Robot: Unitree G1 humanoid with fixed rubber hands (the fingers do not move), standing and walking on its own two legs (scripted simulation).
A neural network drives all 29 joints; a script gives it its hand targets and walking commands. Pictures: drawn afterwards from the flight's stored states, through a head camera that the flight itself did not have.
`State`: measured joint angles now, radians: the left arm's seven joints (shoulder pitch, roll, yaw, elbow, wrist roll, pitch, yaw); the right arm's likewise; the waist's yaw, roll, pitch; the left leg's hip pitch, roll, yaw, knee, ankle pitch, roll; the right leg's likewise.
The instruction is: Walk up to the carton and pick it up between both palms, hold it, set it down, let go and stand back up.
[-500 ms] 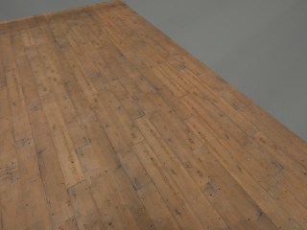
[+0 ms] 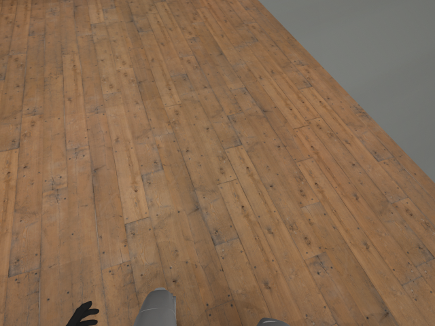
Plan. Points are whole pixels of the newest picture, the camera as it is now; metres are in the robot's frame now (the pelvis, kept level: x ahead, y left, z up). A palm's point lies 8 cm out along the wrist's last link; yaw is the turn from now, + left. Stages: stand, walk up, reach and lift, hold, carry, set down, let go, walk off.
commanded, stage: walk up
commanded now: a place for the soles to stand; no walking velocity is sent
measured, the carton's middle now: out of the picture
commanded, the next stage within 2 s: none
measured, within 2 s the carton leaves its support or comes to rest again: neither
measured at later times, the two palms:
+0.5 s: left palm out of the picture -0.06 +0.39 -0.11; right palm (275, 304) +0.16 -0.13 -0.13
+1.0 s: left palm out of the picture -0.28 +0.45 -0.15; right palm (170, 301) +0.16 +0.09 -0.09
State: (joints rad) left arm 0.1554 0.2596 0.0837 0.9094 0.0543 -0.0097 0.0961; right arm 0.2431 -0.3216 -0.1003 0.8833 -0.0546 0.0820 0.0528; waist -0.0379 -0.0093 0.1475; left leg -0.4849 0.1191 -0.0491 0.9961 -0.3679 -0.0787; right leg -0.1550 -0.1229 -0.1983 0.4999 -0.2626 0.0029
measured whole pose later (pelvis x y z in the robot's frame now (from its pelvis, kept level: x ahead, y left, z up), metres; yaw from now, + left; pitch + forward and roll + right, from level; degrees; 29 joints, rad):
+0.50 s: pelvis -0.03 +0.10 -0.01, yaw +25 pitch -3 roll -1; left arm 0.23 0.29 0.05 0.79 0.02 0.00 0.06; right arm 0.23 -0.33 -0.06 0.80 -0.03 0.09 0.08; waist -0.03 0.05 0.11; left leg -0.40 -0.18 -0.21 0.66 -0.21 0.02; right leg -0.32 0.07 -0.06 0.59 -0.21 -0.06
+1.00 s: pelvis -0.10 +0.21 -0.02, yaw +51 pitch -3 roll -3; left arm 0.30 0.37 0.06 0.83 0.12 -0.01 0.03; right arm 0.26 -0.29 -0.04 0.86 0.00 0.01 0.10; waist 0.00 -0.07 0.04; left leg -0.33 0.11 0.05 0.74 -0.35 0.00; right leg -0.22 -0.28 -0.31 0.72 -0.54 -0.01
